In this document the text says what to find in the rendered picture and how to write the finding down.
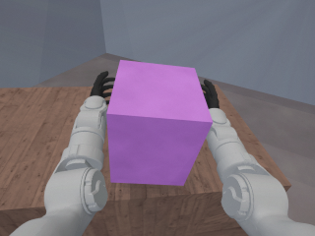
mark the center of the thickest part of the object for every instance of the robot left hand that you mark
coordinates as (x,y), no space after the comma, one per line
(99,87)

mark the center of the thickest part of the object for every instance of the robot right hand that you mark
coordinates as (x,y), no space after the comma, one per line
(210,94)

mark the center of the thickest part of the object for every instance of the carton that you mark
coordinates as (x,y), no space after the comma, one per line
(157,121)

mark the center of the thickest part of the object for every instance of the pedestal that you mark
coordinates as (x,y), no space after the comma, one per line
(36,126)

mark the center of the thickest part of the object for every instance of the robot right forearm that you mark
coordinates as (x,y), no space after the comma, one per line
(227,149)

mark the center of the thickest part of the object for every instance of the robot left forearm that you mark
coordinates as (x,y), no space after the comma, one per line
(87,138)

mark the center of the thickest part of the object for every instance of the robot right upper arm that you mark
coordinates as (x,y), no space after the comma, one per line
(259,205)

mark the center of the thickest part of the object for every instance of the robot left upper arm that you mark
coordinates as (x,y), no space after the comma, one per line
(72,198)

